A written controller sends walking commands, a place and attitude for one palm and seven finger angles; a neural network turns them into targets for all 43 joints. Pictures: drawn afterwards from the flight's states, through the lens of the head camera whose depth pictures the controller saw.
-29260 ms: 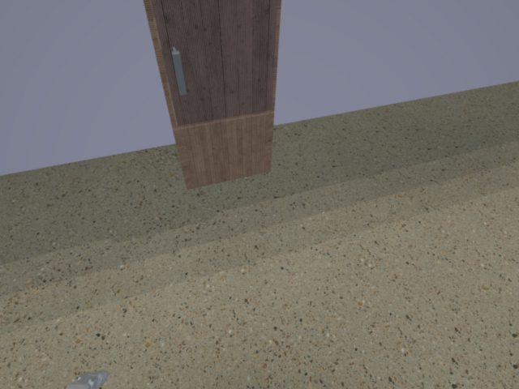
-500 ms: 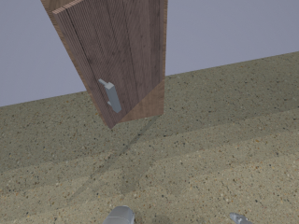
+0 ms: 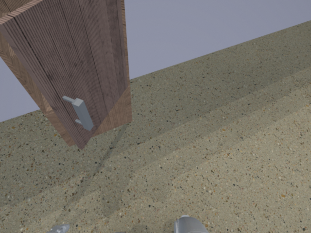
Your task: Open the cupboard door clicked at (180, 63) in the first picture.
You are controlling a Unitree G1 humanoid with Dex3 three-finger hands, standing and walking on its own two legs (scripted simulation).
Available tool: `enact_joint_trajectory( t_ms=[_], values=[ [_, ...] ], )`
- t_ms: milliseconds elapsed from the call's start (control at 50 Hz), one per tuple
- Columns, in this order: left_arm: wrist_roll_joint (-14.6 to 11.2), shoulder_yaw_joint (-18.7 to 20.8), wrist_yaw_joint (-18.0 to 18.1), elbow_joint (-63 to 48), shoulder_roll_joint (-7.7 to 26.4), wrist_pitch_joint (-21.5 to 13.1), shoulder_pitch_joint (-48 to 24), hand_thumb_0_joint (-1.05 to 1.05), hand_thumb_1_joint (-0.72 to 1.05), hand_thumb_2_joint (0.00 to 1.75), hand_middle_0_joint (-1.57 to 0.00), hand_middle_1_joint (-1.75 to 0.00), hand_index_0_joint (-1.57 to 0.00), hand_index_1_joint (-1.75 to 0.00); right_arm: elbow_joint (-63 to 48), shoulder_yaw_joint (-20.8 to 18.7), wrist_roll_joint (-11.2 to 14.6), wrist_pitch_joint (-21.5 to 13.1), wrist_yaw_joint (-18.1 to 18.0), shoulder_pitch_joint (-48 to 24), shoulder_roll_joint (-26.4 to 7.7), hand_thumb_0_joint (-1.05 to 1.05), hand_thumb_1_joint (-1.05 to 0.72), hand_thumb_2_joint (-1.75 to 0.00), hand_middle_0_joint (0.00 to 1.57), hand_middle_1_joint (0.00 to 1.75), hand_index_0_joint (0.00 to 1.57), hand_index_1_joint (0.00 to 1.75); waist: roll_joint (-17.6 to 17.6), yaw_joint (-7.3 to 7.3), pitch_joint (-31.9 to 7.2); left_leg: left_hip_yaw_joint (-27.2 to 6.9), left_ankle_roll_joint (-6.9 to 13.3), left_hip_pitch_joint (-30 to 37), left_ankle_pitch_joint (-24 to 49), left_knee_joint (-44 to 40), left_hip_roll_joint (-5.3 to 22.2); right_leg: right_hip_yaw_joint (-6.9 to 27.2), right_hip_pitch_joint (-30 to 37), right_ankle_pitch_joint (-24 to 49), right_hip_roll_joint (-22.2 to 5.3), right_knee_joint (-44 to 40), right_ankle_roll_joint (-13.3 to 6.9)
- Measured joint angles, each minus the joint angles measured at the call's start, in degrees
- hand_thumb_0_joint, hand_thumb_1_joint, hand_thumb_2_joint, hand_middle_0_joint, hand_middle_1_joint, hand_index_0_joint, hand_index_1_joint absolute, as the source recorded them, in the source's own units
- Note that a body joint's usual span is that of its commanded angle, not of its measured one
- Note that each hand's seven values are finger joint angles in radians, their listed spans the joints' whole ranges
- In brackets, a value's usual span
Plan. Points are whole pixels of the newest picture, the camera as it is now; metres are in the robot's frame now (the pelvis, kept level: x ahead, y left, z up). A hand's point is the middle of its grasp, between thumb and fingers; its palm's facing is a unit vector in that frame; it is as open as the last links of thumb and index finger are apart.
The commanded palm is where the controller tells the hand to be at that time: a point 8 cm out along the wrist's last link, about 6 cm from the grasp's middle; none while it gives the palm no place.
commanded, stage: walk to a spot facing it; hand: left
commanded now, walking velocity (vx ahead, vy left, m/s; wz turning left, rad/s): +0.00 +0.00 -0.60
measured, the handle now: (78, 113) +0.46 +0.31 -0.09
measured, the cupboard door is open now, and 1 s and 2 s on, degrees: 38 38 38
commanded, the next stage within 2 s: none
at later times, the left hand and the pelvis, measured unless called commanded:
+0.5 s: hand (116, 213) +0.18 +0.13 -0.17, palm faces -0.34 -0.92 -0.20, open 7.3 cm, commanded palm none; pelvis +0.02 -0.02 -0.01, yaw -20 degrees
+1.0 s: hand (143, 189) +0.25 +0.05 -0.17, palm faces -0.56 -0.79 -0.25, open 7.3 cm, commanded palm none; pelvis +0.06 -0.07 -0.01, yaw -37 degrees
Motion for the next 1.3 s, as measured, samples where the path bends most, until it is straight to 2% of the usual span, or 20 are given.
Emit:
enact_joint_trajectory(
  t_ms=[140,180,240,300,420,520,540,600,660,700,820,880,920,960,1000,1140,1200,1220,1260,1300],
  values=[
    [-0.22,-1.09,-0.75,-0.38,-0.13,0.08,-3.11,0.0,0.92,0.9,-0.2,-0.3,-0.2,-0.3,1.39,-0.89,0.04,0.08,0.65,4.1,-2.08,0.01,-0.91,-0.9,0.21,0.3,0.2,0.3,1.66,-2.29,0.75,5.83,-1.76,1.53,-3.42,3.04,3.07,-3.7,6.76,3.57,-2.1,-16.66,-1.52],
    [-0.22,-1.65,-0.86,-0.95,-0.1,-0.67,-3.39,0.0,0.91,0.9,-0.2,-0.3,-0.2,-0.3,1.57,-1.26,0.46,0.33,0.93,5.65,-2.88,0.01,-0.91,-0.9,0.21,0.3,0.2,0.3,1.65,-2.92,0.08,7.11,-2.59,0.21,-5.8,7.57,3.61,-4.14,11.23,11.76,-1.98,-25.08,-3.04],
    [-0.34,-2.15,0.36,-1.0,-1.48,-2.2,-3.98,0.0,0.91,0.9,-0.2,-0.3,-0.2,-0.3,2.9,-1.94,1.32,2.06,0.69,3.98,-4.4,0.01,-0.91,-0.9,0.21,0.3,0.2,0.3,2.93,-3.43,1.05,2.91,-2.92,-6.39,-14.33,25.84,2.53,-2.49,10.78,8.46,-0.45,-23.26,-4.74],
    [-0.24,-2.52,1.43,-1.22,-2.53,-1.56,-3.51,0.0,0.91,0.9,-0.2,-0.3,-0.2,-0.3,3.04,-2.18,1.45,2.76,0.71,2.17,-4.18,0.01,-0.91,-0.9,0.2,0.3,0.2,0.3,2.11,-3.7,1.29,1.23,-3.39,-11.28,-13.06,34.42,1.03,-0.41,11.95,9.64,0.21,-25.49,-4.92],
    [0.12,-3.14,1.48,-0.81,-3.61,-0.79,-1.77,0.0,0.91,0.9,-0.2,-0.3,-0.2,-0.3,1.04,-1.95,1.44,2.13,1.44,-0.47,-2.28,0.01,-0.91,-0.9,0.2,0.3,0.2,0.3,-0.43,-3.07,0.15,0.04,-3.8,-12.49,-8.2,25.6,-0.76,4.28,12.79,12.55,1.39,-29.53,-4.87],
    [-0.07,-2.85,1.16,-0.43,-4.0,-0.21,-0.58,0.0,0.91,0.9,-0.21,-0.3,-0.21,-0.3,0.06,-1.42,1.65,0.71,1.24,-0.99,-1.03,0.01,-0.91,-0.9,0.2,0.3,0.2,0.3,-0.98,-2.5,-1.12,-0.46,-2.91,-6.61,-3.5,9.35,-2.49,7.02,11.26,11.85,3.16,-27.86,-3.65],
    [-0.33,-2.75,1.09,-0.54,-4.05,0.04,-0.19,0.0,0.91,0.9,-0.21,-0.3,-0.21,-0.3,-0.24,-1.23,1.52,0.14,1.14,-0.48,-1.1,0.01,-0.91,-0.9,0.2,0.3,0.2,0.3,-0.47,-2.59,-1.89,-0.87,-1.83,-5.34,-1.2,5.24,-2.1,7.09,10.13,11.05,3.99,-26.39,-3.38],
    [-0.42,-2.02,0.6,0.0,-3.01,0.77,-0.73,0.0,0.91,0.9,-0.2,-0.3,-0.2,-0.3,-0.06,-0.46,0.59,-0.44,0.84,0.22,0.08,0.0,-0.91,-0.9,0.2,0.3,0.2,0.3,-1.61,-2.02,-1.41,1.02,0.36,-5.12,-0.79,6.26,-1.41,4.45,5.0,-0.05,3.34,-12.21,-2.39],
    [-0.04,-1.17,-0.25,0.24,-2.23,0.78,-0.93,0.01,0.91,0.9,-0.2,-0.3,-0.2,-0.3,0.08,0.14,0.07,-0.45,0.63,1.82,0.72,0.0,-0.91,-0.9,0.21,0.3,0.2,0.3,-1.28,-1.61,-1.35,2.41,0.31,-2.99,-0.38,3.19,0.15,0.56,1.62,-0.73,1.42,-1.24,-1.17],
    [-0.08,-0.99,-0.57,0.09,-1.99,0.74,-1.05,0.01,0.91,0.9,-0.2,-0.3,-0.2,-0.3,0.32,0.2,-0.06,-0.42,0.49,2.48,0.7,0.0,-0.91,-0.9,0.21,0.3,0.2,0.3,-0.58,-1.3,-1.15,3.47,0.01,-1.74,0.26,1.3,1.23,-1.21,1.37,-0.14,-0.1,-0.3,-0.64],
    [-0.18,-1.23,-1.04,0.51,-1.96,0.46,-1.35,0.01,0.91,0.9,-0.2,-0.3,-0.2,-0.3,0.87,-0.47,-0.12,-0.58,0.97,3.65,-0.52,0.0,-0.91,-0.9,0.21,0.3,0.2,0.3,1.5,-1.91,-0.91,7.85,-1.52,0.14,-1.7,1.94,4.06,-4.55,7.01,0.32,-2.26,-14.3,-1.21],
    [0.07,-1.62,-1.44,0.49,-1.95,-0.59,-0.81,0.01,0.91,0.9,-0.2,-0.3,-0.2,-0.3,1.24,-1.04,0.26,-0.37,1.58,5.3,-1.81,0.0,-0.91,-0.9,0.21,0.3,0.2,0.3,2.36,-2.44,-2.25,9.68,-2.53,-1.01,-5.87,8.06,5.66,-5.7,12.81,5.51,-1.82,-26.68,-3.3],
    [-0.03,-1.73,-0.77,0.79,-2.68,-2.0,-0.79,0.0,0.91,0.9,-0.2,-0.3,-0.2,-0.3,2.67,-1.57,0.69,0.9,1.8,4.76,-2.95,0.01,-0.91,-0.9,0.21,0.3,0.2,0.3,3.47,-2.45,-1.96,5.92,-2.69,-4.94,-13.65,20.07,5.07,-5.21,12.49,7.89,-0.92,-24.56,-4.52],
    [-0.22,-1.94,0.05,0.84,-3.48,-2.86,0.23,0.0,0.91,0.9,-0.2,-0.3,-0.2,-0.3,3.76,-1.98,0.8,1.86,2.14,3.99,-3.58,0.01,-0.91,-0.9,0.21,0.3,0.2,0.3,3.68,-2.37,-1.96,2.7,-2.65,-9.42,-13.8,29.97,3.29,-4.63,14.12,6.72,-0.47,-25.14,-5.0],
    [-0.15,-2.0,0.68,1.2,-3.95,-3.33,1.95,0.0,0.91,0.9,-0.2,-0.3,-0.2,-0.3,4.03,-2.27,0.65,1.91,2.62,2.89,-3.62,0.01,-0.91,-0.9,0.2,0.3,0.2,0.3,2.81,-1.93,-2.31,1.89,-3.06,-12.69,-10.84,33.11,2.22,-3.12,16.24,7.0,-0.29,-27.93,-4.99],
    [0.17,-2.27,0.13,4.43,-4.27,-3.98,7.03,0.0,0.91,0.9,-0.2,-0.3,-0.2,-0.3,0.62,-2.44,0.79,-0.67,3.6,-1.97,-1.95,0.01,-0.91,-0.9,0.2,0.3,0.2,0.3,-0.95,-0.72,-2.33,1.07,-3.76,-14.67,-2.52,17.06,0.14,3.19,21.5,7.9,-0.35,-34.41,-4.22],
    [0.07,-1.96,-0.16,5.64,-4.27,-3.52,8.65,0.0,0.91,0.9,-0.2,-0.3,-0.21,-0.3,-0.5,-1.89,0.83,-2.59,3.35,-2.26,-1.55,0.01,-0.91,-0.9,0.2,0.3,0.2,0.3,-1.53,-0.41,-2.99,1.79,-3.42,-10.02,0.52,6.19,-1.02,5.26,22.13,4.26,-0.15,-31.32,-3.27],
    [-0.13,-1.84,-0.25,5.86,-4.44,-3.28,9.2,0.0,0.91,0.9,-0.21,-0.3,-0.21,-0.3,-0.91,-1.66,0.55,-3.56,3.13,-2.02,-1.82,0.01,-0.91,-0.9,0.2,0.3,0.2,0.3,-0.87,-0.51,-3.57,1.63,-2.31,-9.07,2.56,4.27,-0.65,5.17,20.57,2.03,0.5,-26.93,-3.66],
    [-0.27,-1.61,-0.32,6.75,-3.83,-2.51,8.41,0.01,0.91,0.9,-0.2,-0.3,-0.2,-0.3,-0.87,-1.11,-0.04,-4.63,2.4,-1.62,-1.0,0.0,-0.91,-0.9,0.2,0.3,0.2,0.3,-1.55,-0.74,-3.33,3.28,-0.15,-8.86,2.09,8.01,-0.23,4.09,14.96,-1.99,0.61,-11.17,-4.39],
    [0.11,-1.15,-0.56,6.9,-3.07,-2.29,7.08,0.01,0.91,0.9,-0.2,-0.3,-0.2,-0.3,-0.66,-0.45,-0.37,-4.78,2.2,0.29,-0.01,0.0,-0.91,-0.9,0.2,0.3,0.2,0.3,-2.09,-1.05,-3.52,4.87,0.44,-6.4,-0.04,7.43,0.37,1.44,8.89,-0.48,-0.15,1.82,-4.55]
  ],
)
